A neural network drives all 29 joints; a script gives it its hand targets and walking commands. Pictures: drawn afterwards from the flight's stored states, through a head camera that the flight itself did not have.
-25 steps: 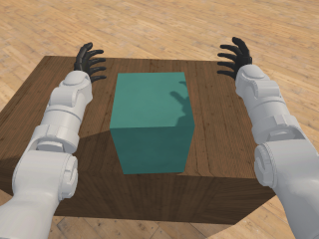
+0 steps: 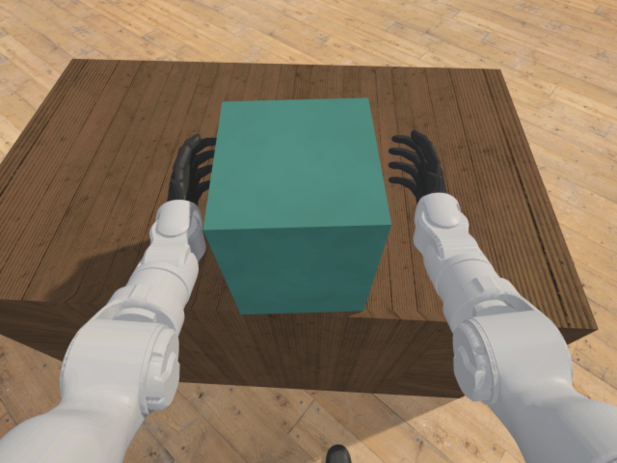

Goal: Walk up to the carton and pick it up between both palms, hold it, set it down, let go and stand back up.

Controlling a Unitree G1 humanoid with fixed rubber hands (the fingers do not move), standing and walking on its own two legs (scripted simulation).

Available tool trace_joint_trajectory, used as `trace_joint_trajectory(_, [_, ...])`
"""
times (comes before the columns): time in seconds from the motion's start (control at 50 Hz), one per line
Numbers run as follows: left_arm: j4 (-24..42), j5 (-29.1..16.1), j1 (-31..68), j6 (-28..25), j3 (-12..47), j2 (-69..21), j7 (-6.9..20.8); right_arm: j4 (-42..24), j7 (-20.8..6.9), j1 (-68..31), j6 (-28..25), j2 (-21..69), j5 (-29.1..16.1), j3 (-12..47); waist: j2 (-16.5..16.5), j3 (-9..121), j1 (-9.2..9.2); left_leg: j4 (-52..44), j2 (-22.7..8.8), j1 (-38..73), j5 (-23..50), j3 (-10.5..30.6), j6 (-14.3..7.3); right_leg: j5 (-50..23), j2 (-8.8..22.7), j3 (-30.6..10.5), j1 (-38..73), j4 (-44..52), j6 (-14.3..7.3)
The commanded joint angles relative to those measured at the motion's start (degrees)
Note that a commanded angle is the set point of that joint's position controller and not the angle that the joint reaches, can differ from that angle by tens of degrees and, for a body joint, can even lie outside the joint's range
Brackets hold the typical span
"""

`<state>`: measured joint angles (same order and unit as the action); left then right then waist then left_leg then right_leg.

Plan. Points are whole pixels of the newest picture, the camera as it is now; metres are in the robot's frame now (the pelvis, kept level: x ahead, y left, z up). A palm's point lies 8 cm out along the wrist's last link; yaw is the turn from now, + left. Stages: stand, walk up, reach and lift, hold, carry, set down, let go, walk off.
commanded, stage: reach and lift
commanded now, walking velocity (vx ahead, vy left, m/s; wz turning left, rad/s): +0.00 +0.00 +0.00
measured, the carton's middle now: (299, 215) +0.46 -0.02 +0.01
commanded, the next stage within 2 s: none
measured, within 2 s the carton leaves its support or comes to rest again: neither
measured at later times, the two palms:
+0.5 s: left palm (194, 207) +0.46 +0.13 +0.04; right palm (398, 208) +0.45 -0.16 +0.03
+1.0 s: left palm (194, 208) +0.46 +0.13 +0.05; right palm (400, 210) +0.44 -0.16 +0.03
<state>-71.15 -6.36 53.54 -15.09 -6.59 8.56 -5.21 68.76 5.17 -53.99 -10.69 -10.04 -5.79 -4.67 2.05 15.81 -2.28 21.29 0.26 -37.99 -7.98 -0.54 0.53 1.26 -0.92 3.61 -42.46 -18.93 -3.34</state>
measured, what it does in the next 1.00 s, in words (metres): stands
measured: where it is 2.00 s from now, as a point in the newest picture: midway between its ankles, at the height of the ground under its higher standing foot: outside the picture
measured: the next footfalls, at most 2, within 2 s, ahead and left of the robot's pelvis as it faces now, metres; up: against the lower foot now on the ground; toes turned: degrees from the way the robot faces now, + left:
none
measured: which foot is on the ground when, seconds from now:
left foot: down 0.00-1.00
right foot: down 0.00-1.00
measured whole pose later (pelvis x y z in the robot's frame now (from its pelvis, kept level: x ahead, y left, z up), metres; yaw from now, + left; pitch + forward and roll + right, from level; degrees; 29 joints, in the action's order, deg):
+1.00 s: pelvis +0.04 +0.01 +0.01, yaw +4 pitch +23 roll +0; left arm -47.1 21.0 40.4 -14.8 -25.2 -6.3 -5.2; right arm 50.9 2.5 -40.0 -19.0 4.2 26.6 -31.6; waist 2.9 8.9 -4.9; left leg 10.7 0.6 -28.1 -5.2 3.7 0.4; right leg -2.6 -1.0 7.4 -28.7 -3.2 -2.7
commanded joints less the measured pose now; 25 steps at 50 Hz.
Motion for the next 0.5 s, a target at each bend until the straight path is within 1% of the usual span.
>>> trace_joint_trajectory(0.0, [3.0,2.0,23.5,-4.1,-3.7,8.8,0.1,-6.0,1.0,-23.7,-5.1,-8.2,1.3,-1.8,-3.9,38.1,-1.27,-3.4,0.4,-4.6,6.7,-0.4,-2.3,-23.2,2.3,-6.3,48.7,-7.4,5.0])
trace_joint_trajectory(0.02, [4.6,1.9,25.6,-4.8,-3.2,9.1,-0.4,-7.3,1.0,-25.0,-5.8,-8.1,1.9,-2.7,-3.6,40.6,-1.69,-3.4,0.4,-2.6,7.2,-0.6,-2.0,-21.9,2.0,-6.0,46.6,-7.0,4.9])
trace_joint_trajectory(0.04, [5.9,0.6,28.0,-5.6,-2.4,9.4,-0.9,-9.6,0.7,-28.7,-6.2,-8.8,2.5,-4.1,-3.7,43.5,-1.64,-3.5,0.2,-0.5,6.6,-0.7,-1.3,-19.2,1.2,-4.7,43.8,-6.4,4.8])
trace_joint_trajectory(0.06, [7.9,0.3,28.9,-6.3,-1.9,9.2,-1.3,-11.6,0.3,-29.2,-6.6,-9.1,3.0,-4.8,-2.9,46.4,-1.51,-3.0,0.2,1.0,6.6,-0.4,-1.1,-18.2,1.2,-4.5,41.8,-6.2,4.3])
trace_joint_trajectory(0.08, [8.4,-0.3,30.9,-6.5,-1.0,8.4,-1.6,-11.2,-0.1,-30.2,-6.3,-8.6,3.5,-5.2,-3.0,48.0,-1.78,-2.9,-0.1,2.6,6.6,0.0,-0.8,-16.6,0.8,-3.8,38.9,-5.8,4.1])
trace_joint_trajectory(0.1, [7.1,-0.9,29.6,-6.2,-1.0,8.1,-1.6,-12.7,-0.4,-29.5,-5.9,-8.3,3.9,-5.0,-3.5,48.3,-1.68,-2.6,0.0,3.8,7.0,-0.2,-0.6,-16.3,1.0,-3.7,37.9,-5.2,3.9])
trace_joint_trajectory(0.12, [7.2,-1.1,28.1,-6.5,-0.6,7.6,-1.5,-13.3,-0.6,-27.9,-5.8,-7.4,4.1,-4.6,-4.3,49.9,-1.52,-2.0,-0.1,4.3,8.1,-0.5,-0.9,-16.7,0.9,-3.6,37.9,-5.3,4.1])
trace_joint_trajectory(0.14, [7.7,-0.9,27.8,-6.6,-0.5,6.5,-1.6,-13.1,-0.9,-27.4,-6.0,-7.1,3.6,-4.1,-2.9,50.3,-1.21,-1.9,-0.1,4.2,9.1,-0.6,-0.6,-17.8,0.8,-3.5,37.3,-5.5,4.0])
trace_joint_trajectory(0.16, [7.5,-0.7,28.6,-6.5,-0.1,6.6,-1.6,-12.3,-1.1,-27.8,-5.9,-7.1,4.1,-4.0,-3.3,51.4,-0.97,-1.6,0.1,3.7,9.6,-0.2,-0.4,-18.6,0.8,-3.5,37.5,-5.6,3.7])
trace_joint_trajectory(0.18, [6.8,0.1,24.9,-6.4,-0.2,4.8,-1.4,-10.7,-1.3,-24.5,-5.9,-6.0,3.2,-3.7,-1.9,47.6,-1.28,-1.4,0.2,4.0,10.7,-0.2,-0.3,-18.7,0.9,-4.2,37.5,-5.6,3.7])
trace_joint_trajectory(0.2, [4.7,0.7,25.6,-6.0,-0.8,5.6,-1.3,-8.1,-1.3,-25.0,-5.2,-6.1,3.6,-4.1,-2.1,46.1,-0.76,-1.8,0.1,3.1,10.0,0.0,-0.1,-18.9,1.1,-4.0,38.4,-5.2,3.6])
trace_joint_trajectory(0.22, [3.9,1.3,22.5,-6.0,-1.4,4.1,-1.2,-6.7,-1.4,-22.3,-5.2,-5.0,2.5,-3.3,-1.1,43.2,-0.29,-1.7,-0.1,3.1,10.5,-0.3,-0.1,-18.5,0.9,-4.2,37.3,-5.2,3.2])
trace_joint_trajectory(0.24, [4.9,2.0,22.5,-6.4,-2.2,4.4,-1.3,-7.9,-1.5,-22.4,-5.6,-4.2,2.7,-3.4,-2.0,42.8,0.10,-1.9,0.4,3.6,10.6,-0.5,-0.5,-17.4,1.1,-4.3,38.0,-4.5,3.8])
trace_joint_trajectory(0.26, [3.8,3.8,21.0,-6.6,-3.6,3.5,-1.4,-7.1,-1.4,-20.9,-5.4,-2.7,3.0,-3.1,-1.9,40.8,0.47,-2.1,0.1,3.7,10.5,-0.1,-0.4,-17.3,1.4,-4.4,37.8,-4.6,3.7])
trace_joint_trajectory(0.28, [5.9,4.2,21.7,-7.2,-3.5,1.9,-1.4,-8.2,-1.7,-21.5,-5.9,-2.2,3.3,-4.1,-0.9,41.8,0.48,-2.5,0.2,4.5,11.0,0.1,-0.2,-17.0,1.0,-4.3,37.2,-3.8,3.6])
trace_joint_trajectory(0.3, [6.6,4.8,21.9,-7.3,-4.4,1.6,-1.2,-9.2,-1.9,-21.7,-5.8,-1.3,4.7,-5.0,-1.6,41.6,0.59,-2.7,0.3,4.6,10.8,0.4,-0.4,-16.5,1.3,-4.6,37.5,-3.3,3.4])
trace_joint_trajectory(0.32, [5.4,5.3,22.5,-7.2,-5.6,1.3,-0.7,-11.4,-2.0,-22.9,-5.3,-0.1,6.9,-5.9,-3.5,41.2,0.12,-3.2,0.4,3.7,8.1,0.5,-0.9,-14.2,1.4,-4.2,38.2,-2.6,3.5])
trace_joint_trajectory(0.34, [9.4,6.1,23.1,-7.6,-5.8,0.6,-0.6,-14.2,-1.9,-22.8,-6.0,0.6,8.7,-7.6,-2.8,43.3,-0.11,-3.4,0.8,3.5,9.9,0.0,-1.0,-15.5,1.0,-4.4,38.9,-2.7,3.9])
trace_joint_trajectory(0.36, [9.7,7.9,24.1,-7.6,-6.5,-2.4,0.0,-15.3,-2.1,-23.9,-6.1,3.7,11.5,-9.4,-3.3,44.5,-0.93,-3.8,0.9,3.2,10.3,0.6,-0.6,-17.0,1.0,-3.7,39.4,-2.5,3.7])
trace_joint_trajectory(0.38, [10.8,10.1,24.4,-7.8,-7.5,-6.0,0.9,-16.0,-2.6,-23.3,-6.5,8.5,14.7,-9.9,-3.6,44.1,-1.22,-4.1,1.3,3.3,10.7,0.4,-0.9,-18.6,0.9,-3.4,40.5,-2.1,4.1])
trace_joint_trajectory(0.4, [11.1,13.3,22.3,-7.7,-9.2,-7.7,1.4,-17.0,-3.0,-21.9,-6.9,10.5,18.8,-12.3,-2.9,45.0,-1.27,-4.6,1.6,3.4,11.1,0.7,-0.8,-20.1,0.9,-3.2,41.9,-1.6,4.0])
trace_joint_trajectory(0.42, [11.2,15.2,23.3,-7.5,-8.9,-13.4,2.4,-17.5,-3.6,-22.7,-6.9,16.3,22.1,-13.1,-3.3,44.7,-1.85,-5.3,1.7,3.8,11.5,1.5,-0.8,-21.5,0.9,-3.0,43.2,-1.1,3.9])
trace_joint_trajectory(0.44, [12.2,18.4,20.3,-7.3,-9.7,-14.7,2.7,-18.5,-3.6,-20.5,-7.6,17.7,25.9,-14.8,-1.7,45.0,-2.48,-5.2,1.8,4.0,13.0,1.3,-1.0,-23.4,0.9,-3.1,45.3,-1.0,4.2])
trace_joint_trajectory(0.46, [12.9,21.4,20.0,-6.9,-10.3,-18.9,3.4,-18.4,-3.9,-19.3,-8.1,23.3,28.8,-16.0,-1.5,43.4,-3.03,-6.1,2.2,3.4,12.7,1.5,-0.9,-24.9,1.1,-2.8,47.4,-0.6,3.8])
trace_joint_trajectory(0.48, [12.2,23.1,19.0,-6.2,-10.1,-22.4,4.1,-18.2,-4.1,-18.2,-8.4,26.2,32.1,-16.5,-1.2,41.5,-3.97,-6.6,2.2,3.3,13.2,2.4,-0.9,-26.5,1.0,-2.7,49.0,-0.2,3.9])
